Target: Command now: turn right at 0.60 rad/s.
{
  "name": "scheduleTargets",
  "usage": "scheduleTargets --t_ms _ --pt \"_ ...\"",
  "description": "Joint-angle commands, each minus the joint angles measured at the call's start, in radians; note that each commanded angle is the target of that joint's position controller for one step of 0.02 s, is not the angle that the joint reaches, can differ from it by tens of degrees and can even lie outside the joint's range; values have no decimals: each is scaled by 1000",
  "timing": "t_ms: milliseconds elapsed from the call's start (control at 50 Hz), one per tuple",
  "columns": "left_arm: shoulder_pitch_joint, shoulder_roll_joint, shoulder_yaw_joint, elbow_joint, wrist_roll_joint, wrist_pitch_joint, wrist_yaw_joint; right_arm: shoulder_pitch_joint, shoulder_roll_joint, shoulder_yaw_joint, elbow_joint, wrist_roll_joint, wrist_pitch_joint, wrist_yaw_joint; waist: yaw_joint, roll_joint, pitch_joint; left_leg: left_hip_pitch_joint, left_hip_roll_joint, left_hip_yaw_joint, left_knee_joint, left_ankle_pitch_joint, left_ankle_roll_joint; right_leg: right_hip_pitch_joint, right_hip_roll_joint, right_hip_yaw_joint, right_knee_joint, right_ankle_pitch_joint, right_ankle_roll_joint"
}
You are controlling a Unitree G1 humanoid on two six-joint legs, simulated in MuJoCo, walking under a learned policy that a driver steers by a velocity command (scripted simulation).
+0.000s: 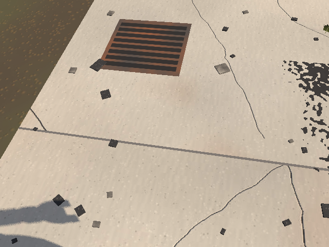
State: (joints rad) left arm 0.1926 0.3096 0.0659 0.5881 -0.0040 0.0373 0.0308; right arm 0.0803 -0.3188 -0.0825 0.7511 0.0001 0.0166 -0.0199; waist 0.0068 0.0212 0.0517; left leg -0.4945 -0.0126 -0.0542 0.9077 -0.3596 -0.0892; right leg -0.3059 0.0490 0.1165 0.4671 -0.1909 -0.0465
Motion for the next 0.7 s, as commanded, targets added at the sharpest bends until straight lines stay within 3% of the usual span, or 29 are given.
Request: scheduleTargets --t_ms 20,120,160,180,200,220,240,260,280,340,420,480,500,520,540,560,580,600,620,660,700 --pt "-17 187 58 -70 1 -5 5 -33 -66 -12 -73 5 -17 7 13 -175 -154 17 -12 -19 -116 -4 1 155 -231 278 -81 285 -190" --pt "-50 181 59 -73 -13 5 -7 8 -78 -19 -74 11 -34 26 -2 -191 -150 134 -34 -26 -326 11 34 142 -203 390 -44 280 -168" --pt "-73 162 54 -77 -26 9 -1 76 -89 -29 -54 4 -41 28 -41 -163 -158 294 -1 -19 -540 208 68 71 -142 369 11 178 -102" --pt "-32 116 42 -75 -17 9 0 105 -152 -44 -58 -12 -37 22 -22 -21 -185 417 177 -167 -578 279 134 -45 -65 277 161 -59 -42" --pt "-9 108 42 -98 -22 2 2 80 -228 -58 -53 -35 -29 19 21 268 -119 418 365 -411 -620 457 300 -261 106 70 337 -408 24" --pt "12 197 70 -74 0 -6 4 46 -168 -43 -82 -41 -36 16 5 201 -113 363 440 -446 -624 479 387 -275 35 68 586 -448 73" --pt "27 229 87 -48 -10 -3 0 -6 -115 -27 -98 -34 -36 8 25 135 -98 330 383 -341 -611 452 355 -265 16 63 678 -379 86" --pt "40 202 85 -23 -10 6 3 -40 -92 -21 -104 -21 -34 2 35 103 -80 321 307 -253 -597 399 307 -262 11 52 716 -324 104" --pt "41 172 78 -17 -6 13 5 -43 -79 -15 -103 -4 -33 -2 24 105 -67 339 277 -209 -591 393 292 -290 13 51 751 -277 119" --pt "-4 102 53 -32 -15 13 2 14 -84 -10 -87 -8 -21 -9 -13 121 -69 384 239 -123 -590 468 309 -280 14 2 670 -240 143" --pt "-46 52 22 -47 -1 7 -4 31 -117 -17 -74 -2 -10 -3 -41 164 -113 419 252 -87 -565 516 315 -133 -42 -57 367 -265 144" --pt "-18 69 23 -26 -7 5 -11 53 -139 -19 -54 14 -3 7 -41 175 -114 391 258 -93 -537 534 312 -3 -35 -114 147 -184 127" --pt "18 66 24 -6 -6 4 -13 46 -134 -14 -49 22 -2 9 -18 162 -110 368 248 -84 -515 526 296 65 -27 -130 15 -81 108" --pt "54 59 21 14 -2 3 -15 65 -108 -3 -37 26 -6 11 1 135 -122 318 229 -69 -510 403 259 175 -22 -134 -129 13 79" --pt "65 76 19 15 4 4 -12 102 -65 15 -20 13 -19 19 -1 76 -144 215 197 -43 -492 235 187 321 -71 -58 -146 80 49" --pt "112 148 30 13 6 6 0 111 -5 38 -33 -31 -33 33 -19 -137 -195 89 101 58 -309 -22 103 441 -256 155 -115 195 -13" --pt "139 211 51 38 9 2 -10 54 -28 32 -62 -8 -41 27 22 -297 -148 -7 11 128 -230 -175 72 307 -342 295 -184 -194 -159" --pt "148 189 48 28 15 -19 -17 -39 -109 12 -79 9 -45 20 89 -230 -50 -85 36 82 -61 -206 60 256 -350 377 -285 -442 -206" --pt "149 167 38 48 23 -38 -14 -51 -130 -5 -85 24 -48 21 76 -232 11 -176 53 52 45 -192 73 239 -362 404 -318 -505 -208" --pt "116 132 27 58 0 -67 -6 11 -116 -12 -55 24 -55 24 40 -217 46 -233 90 20 83 -95 90 259 -328 345 -332 -448 -178" --pt "113 107 19 61 0 -79 -1 11 -76 -5 -41 18 -77 37 33 -171 34 -212 92 38 31 18 96 262 -286 257 -340 -317 -155"
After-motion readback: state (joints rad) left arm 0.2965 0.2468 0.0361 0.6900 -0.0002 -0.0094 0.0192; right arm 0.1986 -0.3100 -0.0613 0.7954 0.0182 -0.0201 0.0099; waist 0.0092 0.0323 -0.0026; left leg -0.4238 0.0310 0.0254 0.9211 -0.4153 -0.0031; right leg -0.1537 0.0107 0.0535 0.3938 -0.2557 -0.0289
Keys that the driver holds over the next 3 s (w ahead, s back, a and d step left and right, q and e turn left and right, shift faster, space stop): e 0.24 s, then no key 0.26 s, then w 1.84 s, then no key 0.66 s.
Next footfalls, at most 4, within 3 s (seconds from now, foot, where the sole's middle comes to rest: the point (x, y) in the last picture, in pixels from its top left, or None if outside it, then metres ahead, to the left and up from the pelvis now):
0.18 left None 0.06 0.14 -0.78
0.54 right None -0.01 -0.12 -0.78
0.94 left None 0.20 0.10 -0.78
1.46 right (236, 235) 0.49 -0.20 -0.78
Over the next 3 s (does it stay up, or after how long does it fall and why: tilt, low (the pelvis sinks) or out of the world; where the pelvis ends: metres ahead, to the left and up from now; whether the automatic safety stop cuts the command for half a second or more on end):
stays up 1.01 -0.19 -0.01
